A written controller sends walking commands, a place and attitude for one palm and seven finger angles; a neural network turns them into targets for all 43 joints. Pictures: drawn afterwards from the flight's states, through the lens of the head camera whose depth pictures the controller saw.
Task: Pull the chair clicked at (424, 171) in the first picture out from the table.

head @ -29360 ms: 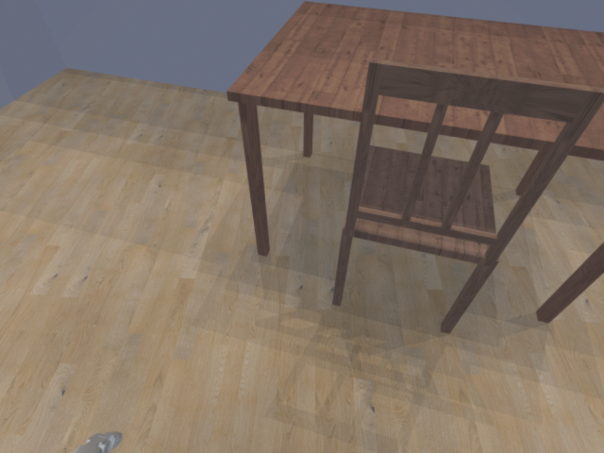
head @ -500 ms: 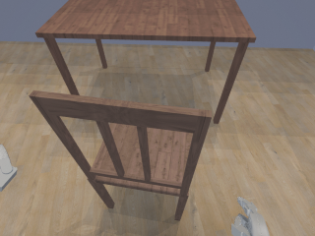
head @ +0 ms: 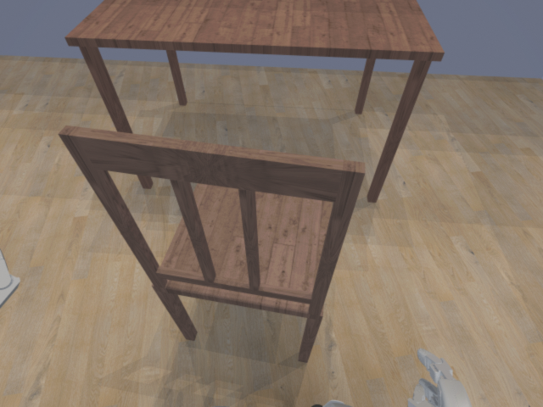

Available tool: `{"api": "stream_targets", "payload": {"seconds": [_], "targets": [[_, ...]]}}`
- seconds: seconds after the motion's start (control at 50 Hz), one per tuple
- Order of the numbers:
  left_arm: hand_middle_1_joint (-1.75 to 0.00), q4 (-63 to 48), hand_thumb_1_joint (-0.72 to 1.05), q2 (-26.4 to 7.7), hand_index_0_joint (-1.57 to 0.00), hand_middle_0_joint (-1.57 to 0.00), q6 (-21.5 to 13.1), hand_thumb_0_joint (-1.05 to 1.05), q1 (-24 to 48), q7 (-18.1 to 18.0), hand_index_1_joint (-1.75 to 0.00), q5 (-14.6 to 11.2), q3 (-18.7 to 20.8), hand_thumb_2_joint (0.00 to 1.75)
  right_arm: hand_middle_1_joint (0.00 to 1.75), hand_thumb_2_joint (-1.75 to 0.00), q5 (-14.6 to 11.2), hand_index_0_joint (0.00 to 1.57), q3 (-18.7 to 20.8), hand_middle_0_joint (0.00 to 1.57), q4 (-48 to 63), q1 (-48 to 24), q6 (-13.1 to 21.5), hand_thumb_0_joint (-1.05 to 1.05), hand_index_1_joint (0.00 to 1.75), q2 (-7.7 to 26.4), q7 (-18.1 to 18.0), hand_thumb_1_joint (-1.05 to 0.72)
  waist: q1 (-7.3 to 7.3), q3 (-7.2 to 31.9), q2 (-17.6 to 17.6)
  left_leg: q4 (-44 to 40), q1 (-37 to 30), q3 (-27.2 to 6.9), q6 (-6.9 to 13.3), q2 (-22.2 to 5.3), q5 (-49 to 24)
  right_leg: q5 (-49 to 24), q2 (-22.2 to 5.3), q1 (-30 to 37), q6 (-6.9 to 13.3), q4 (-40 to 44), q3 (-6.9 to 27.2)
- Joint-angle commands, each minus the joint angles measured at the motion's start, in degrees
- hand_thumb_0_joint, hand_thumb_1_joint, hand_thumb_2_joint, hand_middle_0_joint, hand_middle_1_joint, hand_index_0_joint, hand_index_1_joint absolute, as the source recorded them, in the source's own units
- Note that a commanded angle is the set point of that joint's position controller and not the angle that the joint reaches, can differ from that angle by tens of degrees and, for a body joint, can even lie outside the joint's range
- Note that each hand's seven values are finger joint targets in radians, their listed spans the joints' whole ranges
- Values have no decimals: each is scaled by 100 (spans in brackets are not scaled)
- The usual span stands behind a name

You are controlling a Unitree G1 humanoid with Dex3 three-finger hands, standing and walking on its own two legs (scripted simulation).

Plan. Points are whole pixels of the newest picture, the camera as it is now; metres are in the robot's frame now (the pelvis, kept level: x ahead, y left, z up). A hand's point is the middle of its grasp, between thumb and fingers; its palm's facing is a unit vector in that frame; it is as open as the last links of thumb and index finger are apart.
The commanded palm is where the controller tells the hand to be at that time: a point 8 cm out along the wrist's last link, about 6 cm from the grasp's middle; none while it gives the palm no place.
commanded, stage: step back with the hand held close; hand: left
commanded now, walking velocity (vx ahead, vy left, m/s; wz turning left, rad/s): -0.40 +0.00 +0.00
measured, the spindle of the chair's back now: (198, 237) +0.41 +0.18 -0.06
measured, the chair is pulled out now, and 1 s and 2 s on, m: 0.58 0.58 0.58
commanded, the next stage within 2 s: stop stepping back and stand still in 0.84 s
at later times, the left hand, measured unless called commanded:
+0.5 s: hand (34, 289) +0.19 +0.24 +0.18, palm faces +0.43 -0.75 -0.50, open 7.4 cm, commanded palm +0.11 +0.30 +0.19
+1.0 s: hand out of the picture +0.09 +0.20 +0.20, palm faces +0.32 -0.74 -0.59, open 7.4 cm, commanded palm +0.02 +0.25 +0.19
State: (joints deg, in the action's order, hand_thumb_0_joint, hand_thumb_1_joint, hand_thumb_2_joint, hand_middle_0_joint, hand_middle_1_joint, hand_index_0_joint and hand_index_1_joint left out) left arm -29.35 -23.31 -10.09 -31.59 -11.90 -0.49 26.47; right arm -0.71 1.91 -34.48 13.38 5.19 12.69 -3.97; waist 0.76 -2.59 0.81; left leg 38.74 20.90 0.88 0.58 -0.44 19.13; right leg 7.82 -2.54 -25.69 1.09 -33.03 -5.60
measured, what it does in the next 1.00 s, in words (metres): walks backwards: right foot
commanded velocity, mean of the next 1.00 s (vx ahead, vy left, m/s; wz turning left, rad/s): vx -0.34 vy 0.01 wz -0.03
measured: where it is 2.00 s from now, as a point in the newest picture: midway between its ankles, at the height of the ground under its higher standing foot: outside the picture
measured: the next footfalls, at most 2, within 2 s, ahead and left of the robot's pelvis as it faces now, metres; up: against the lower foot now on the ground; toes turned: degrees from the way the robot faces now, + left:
right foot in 0.86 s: -0.12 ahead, -0.15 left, +0.00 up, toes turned +1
left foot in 1.14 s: -0.15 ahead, +0.08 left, +0.00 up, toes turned +5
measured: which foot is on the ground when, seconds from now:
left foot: down 0.00-0.92, up 0.94-1.00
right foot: down 0.00-0.60, up 0.62-0.84, down 0.86-1.00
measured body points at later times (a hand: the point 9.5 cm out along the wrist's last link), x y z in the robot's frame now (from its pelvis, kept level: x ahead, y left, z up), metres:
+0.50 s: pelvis -0.01 -0.01 +0.00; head +0.04 +0.00 +0.45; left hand +0.16 +0.28 +0.21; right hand +0.18 -0.25 -0.09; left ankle +0.00 +0.11 -0.70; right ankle +0.07 -0.12 -0.72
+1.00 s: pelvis -0.13 -0.04 +0.01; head -0.07 -0.05 +0.46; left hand +0.07 +0.24 +0.23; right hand +0.04 -0.27 -0.09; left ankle -0.08 +0.11 -0.69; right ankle -0.12 -0.17 -0.72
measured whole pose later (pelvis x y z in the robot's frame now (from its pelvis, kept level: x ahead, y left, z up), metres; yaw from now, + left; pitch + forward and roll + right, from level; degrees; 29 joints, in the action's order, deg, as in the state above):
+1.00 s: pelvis -0.13 -0.04 +0.01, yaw -2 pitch +2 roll -1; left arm -32.0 -27.2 -18.3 -33.5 -7.5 -2.2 27.8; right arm 0.1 2.1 -38.5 8.4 7.8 9.7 -1.1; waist -0.3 -4.6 0.9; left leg 48.5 29.2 -2.8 -2.4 -2.7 22.5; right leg 14.6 -0.9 -17.9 -0.3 -30.4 -0.9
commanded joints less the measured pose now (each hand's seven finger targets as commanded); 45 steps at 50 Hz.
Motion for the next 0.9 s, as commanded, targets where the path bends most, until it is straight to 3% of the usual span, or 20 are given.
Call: {"api": "stream_targets", "payload": {"seconds": [0.0, 0.08, 0.12, 0.16, 0.26, 0.32, 0.36, 0.4, 0.44, 0.48, 0.52, 0.54, 0.56, 0.58, 0.62, 0.68, 0.72, 0.78, 0.84, 0.88], "targets": [[-30, -1289, 90, -1125, -20, -20, -375, 0, 535, -121, -30, -28, 534, 90, 30, -90, 56, 20, 221, 20, 794, -423, 344, 0, 30, 721, 2, -90, -62, 566, -710, -479, 629, -525, 155, -275, 1228, 2090, -1096, 672, 300, 1630, 1756], [-30, -1633, 90, -1271, -20, -20, -535, 0, 332, -159, -30, -8, 750, 90, 30, -90, 94, 20, 170, 20, 724, -542, 336, 0, 30, 702, -11, -90, -57, 808, -41, -1261, 562, -852, 266, -552, 640, 1326, -732, 998, 139, 1012, 1171], [-30, -1572, 90, -1361, -20, -20, -592, 0, 3, -166, -30, 37, 986, 90, 30, -90, 65, 20, 210, 20, 724, -686, 370, 0, 30, 738, -33, -90, -28, 895, 890, -1826, 1307, -1138, 419, -1034, 613, 808, -300, 1743, -37, 56, 785], [-30, -1557, 90, -1147, -20, -20, -624, 0, -74, -106, -30, 65, 975, 90, 30, -90, 20, 20, 253, 20, 861, -644, 417, 0, 30, 704, -30, -90, -27, 886, 1239, -2167, 2462, -1247, 537, -1407, 1062, 355, 2, 2657, -131, -893, 508], [-30, -1438, 90, -1134, -20, -20, -770, 0, -219, 17, -30, -96, 1013, 90, 30, -90, 47, 20, 304, 20, 685, -528, 560, 0, 30, 582, -65, -90, -46, 891, 610, -1180, 1131, -1023, 327, -1196, -1592, -765, -173, 1713, 65, -584, 696], [-30, -1450, 90, -1070, -20, -20, -819, 0, -104, 65, -30, -155, 892, 90, 30, -90, 86, 20, 341, 20, 490, -489, 576, 0, 30, 581, -32, -90, -103, 1291, 389, -590, 469, -748, 174, -971, -2045, -1606, -457, 1593, 223, -317, 1023], [-30, -1508, 90, -1051, -20, -20, -864, 0, 10, 80, -30, -149, 775, 90, 30, -90, 99, 20, 376, 20, 511, -440, 550, 0, 30, 584, -1, -90, -158, 1433, -178, 49, 304, -479, -29, -444, -1117, -2405, -983, 1382, 463, 315, 1626], [-30, -1454, 90, -1186, -20, -20, -850, 0, 16, 50, -30, -158, 796, 90, 30, -90, 122, 20, 404, 20, 499, -437, 479, 0, 30, 536, 43, -90, -161, 1431, -933, 803, 90, -279, -160, 45, 489, -1782, -1697, 1044, 745, 1253, 2207], [-30, -1381, 90, -1309, -20, -20, -759, 0, -128, 0, -30, -150, 893, 90, 30, -90, 103, 20, 413, 20, 546, -610, 347, 0, 30, 478, 44, -90, -58, 1439, -1122, 1458, 165, -473, -147, 14, 1214, -1035, -2043, 1056, 977, 1580, 2280], [-30, -1456, 90, -1437, -20, -20, -753, 0, -201, -34, -30, -100, 1163, 90, 30, -90, 83, 20, 275, 20, 630, -762, 279, 0, 30, 374, -4, -90, -66, 1332, -1129, 647, 86, -530, -89, -153, 1016, -1177, -1745, 1091, 841, 1253, 1774], [-30, -1347, 90, -1510, -20, -20, -818, 0, -452, -33, -30, -120, 1276, 90, 30, -90, 72, 20, 190, 20, 583, -853, 187, 0, 30, 396, -76, -90, -96, 1188, -725, -1135, -260, -323, -47, -192, 8, -1250, -1179, 1119, 425, 637, 1219], [-30, -1495, 90, -1389, -20, -20, -924, 0, -509, -10, -30, -136, 1191, 90, 30, -90, 87, 20, 199, 20, 557, -769, 192, 0, 30, 440, -107, -90, -112, 1271, -90, -1824, -402, -514, 81, -514, -789, -1058, -740, 1196, 180, 19, 888], [-30, -1707, 90, -1361, -20, -20, -1015, 0, -400, 6, -30, -112, 1177, 90, 30, -90, 116, 20, 272, 20, 611, -830, 265, 0, 30, 570, -123, -90, -113, 1118, 953, -2079, -232, -1391, 443, -1436, -1938, -417, -166, 922, -117, -845, 554], [-30, -1732, 90, -1373, -20, -20, -1011, 0, -226, 28, -30, -119, 1169, 90, 30, -90, 158, 20, 321, 20, 550, -817, 372, 0, 30, 455, -113, -90, -205, 1083, 1539, -1871, -257, -1536, 700, -2048, -3201, 1501, 65, 445, -191, -1780, 562], [-30, -1495, 90, -1216, -20, -20, -1033, 0, -298, 95, -30, -199, 1068, 90, 30, -90, 190, 20, 393, 20, 464, -674, 598, 0, 30, 491, -54, -90, -164, 991, 1560, -1892, 226, -1313, 925, -2218, -3123, 2221, 189, 259, -154, -3132, 889], [-30, -1867, 90, -906, -20, -20, -1060, 0, 176, 148, -30, -218, 627, 90, 30, -90, 171, 20, 453, 20, 295, -559, 733, 0, 30, 635, 75, -90, -163, 761, 1442, -1234, -891, -682, 706, -1832, -4665, 1929, 129, -179, -136, -2109, 785], [-30, -1931, 90, -925, -20, -20, -1097, 0, 289, 170, -30, -186, 537, 90, 30, -90, 109, 20, 451, 20, 279, -531, 807, 0, 30, 653, 151, -90, -84, 919, 1500, -1091, -1419, -524, 507, -1660, -4692, 1610, 80, -13, -56, -1098, 487], [-30, -1676, 90, -978, -20, -20, -1056, 0, 243, 215, -30, -226, 575, 90, 30, -90, 187, 20, 344, 20, 280, -623, 887, 0, 30, 648, 175, -90, -82, 1001, 1549, -1144, -1078, -861, 472, -1627, -3395, 1256, 95, 669, -99, 85, 419], [-30, -1357, 90, -1220, -20, -20, -1119, 0, 18, 252, -30, -211, 940, 90, 30, -90, 201, 20, 299, 20, 280, -702, 855, 0, 30, 636, 171, -90, 21, 1041, 1159, -950, -553, -857, 316, -1375, -2163, 287, 154, 1392, -167, 1135, 195], [-30, -1282, 90, -1481, -20, -20, -1170, 0, -46, 277, -30, -205, 1189, 90, 30, -90, 132, 20, 277, 20, 385, -705, 781, 0, 30, 547, 174, -90, 20, 1142, 264, -300, -350, -320, 64, -905, -1203, -781, -261, 1443, -66, 1303, 403]]}}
